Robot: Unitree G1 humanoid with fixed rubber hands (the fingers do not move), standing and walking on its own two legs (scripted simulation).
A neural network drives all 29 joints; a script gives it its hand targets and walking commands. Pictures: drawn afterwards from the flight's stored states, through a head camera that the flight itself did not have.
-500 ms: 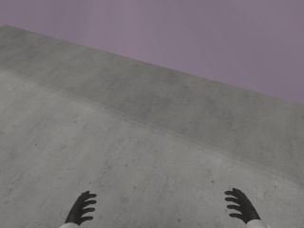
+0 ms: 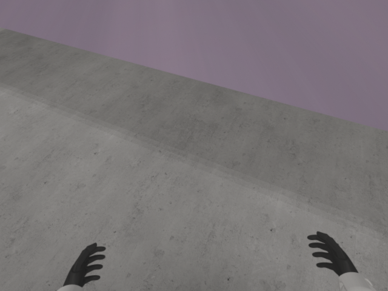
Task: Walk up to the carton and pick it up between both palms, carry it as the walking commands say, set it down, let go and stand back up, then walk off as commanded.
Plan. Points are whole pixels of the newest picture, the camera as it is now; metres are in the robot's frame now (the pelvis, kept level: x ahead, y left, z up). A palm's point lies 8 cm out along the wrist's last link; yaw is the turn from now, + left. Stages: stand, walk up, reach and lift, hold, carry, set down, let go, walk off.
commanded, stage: stand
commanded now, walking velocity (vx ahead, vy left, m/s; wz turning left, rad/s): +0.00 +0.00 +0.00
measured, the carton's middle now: out of the picture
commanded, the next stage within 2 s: walk up in 1.00 s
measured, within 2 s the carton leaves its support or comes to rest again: neither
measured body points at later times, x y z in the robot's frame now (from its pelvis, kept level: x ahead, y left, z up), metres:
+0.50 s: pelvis +0.00 +0.00 +0.00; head +0.01 +0.00 +0.45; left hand +0.16 +0.28 -0.08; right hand +0.17 -0.29 -0.07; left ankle +0.00 +0.12 -0.72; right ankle +0.00 -0.12 -0.72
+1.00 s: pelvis +0.00 +0.00 +0.00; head +0.00 +0.00 +0.45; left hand +0.15 +0.28 -0.09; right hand +0.16 -0.30 -0.07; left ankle +0.00 +0.12 -0.72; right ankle +0.00 -0.12 -0.72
